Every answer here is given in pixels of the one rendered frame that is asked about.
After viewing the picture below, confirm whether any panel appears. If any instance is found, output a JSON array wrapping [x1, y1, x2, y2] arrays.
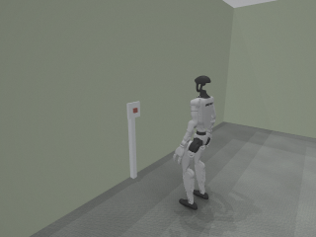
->
[[126, 101, 140, 179]]

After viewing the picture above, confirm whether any robot right shin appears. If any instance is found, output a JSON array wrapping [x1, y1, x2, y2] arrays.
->
[[195, 162, 205, 194]]

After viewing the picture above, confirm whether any robot right upper arm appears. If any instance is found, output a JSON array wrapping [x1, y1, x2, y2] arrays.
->
[[210, 96, 216, 120]]

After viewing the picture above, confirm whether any robot left hand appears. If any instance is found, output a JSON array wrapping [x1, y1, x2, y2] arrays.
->
[[173, 146, 186, 165]]

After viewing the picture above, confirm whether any right robot forearm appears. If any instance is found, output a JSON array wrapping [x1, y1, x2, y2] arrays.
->
[[206, 118, 216, 135]]

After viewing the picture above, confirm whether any robot right hand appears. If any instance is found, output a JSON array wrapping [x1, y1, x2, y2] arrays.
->
[[206, 134, 212, 147]]

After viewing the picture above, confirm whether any robot left thigh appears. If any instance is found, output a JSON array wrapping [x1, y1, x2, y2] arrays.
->
[[182, 139, 200, 178]]

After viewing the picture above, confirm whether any robot left upper arm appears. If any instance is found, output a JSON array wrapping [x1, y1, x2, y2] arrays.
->
[[190, 98, 200, 128]]

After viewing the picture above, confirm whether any left robot forearm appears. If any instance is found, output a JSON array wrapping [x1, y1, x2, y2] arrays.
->
[[180, 120, 195, 149]]

